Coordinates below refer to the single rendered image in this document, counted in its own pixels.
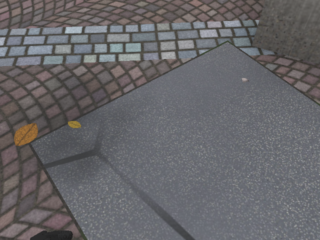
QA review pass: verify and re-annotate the left robot hand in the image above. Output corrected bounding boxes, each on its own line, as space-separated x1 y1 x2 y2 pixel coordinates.
30 230 73 240

